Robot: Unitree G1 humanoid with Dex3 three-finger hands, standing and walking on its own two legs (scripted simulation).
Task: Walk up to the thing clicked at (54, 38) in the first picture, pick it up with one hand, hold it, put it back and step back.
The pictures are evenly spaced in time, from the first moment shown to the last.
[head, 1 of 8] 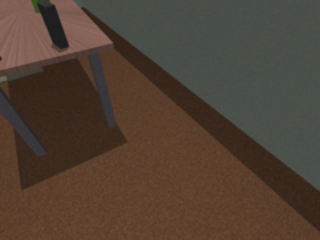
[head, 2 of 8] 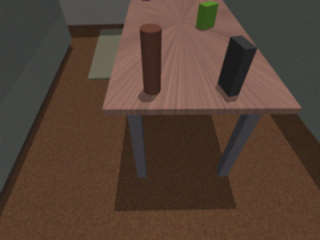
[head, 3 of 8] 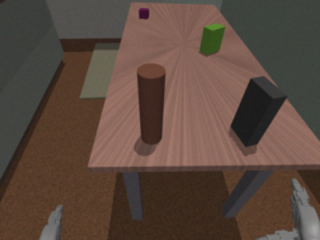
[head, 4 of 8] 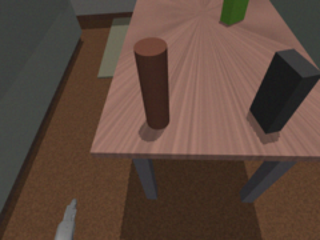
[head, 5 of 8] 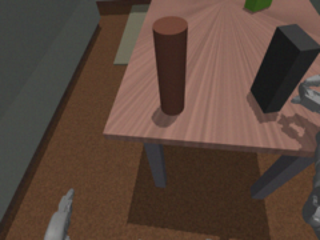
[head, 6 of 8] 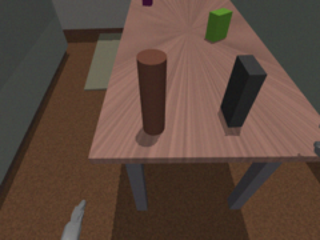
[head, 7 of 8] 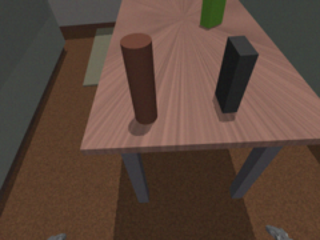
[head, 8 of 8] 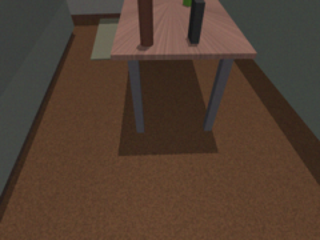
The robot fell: no
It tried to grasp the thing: yes
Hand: right
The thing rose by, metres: 0.00
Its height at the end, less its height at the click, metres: +0.00
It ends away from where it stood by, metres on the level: 0.07
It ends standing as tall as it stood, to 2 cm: yes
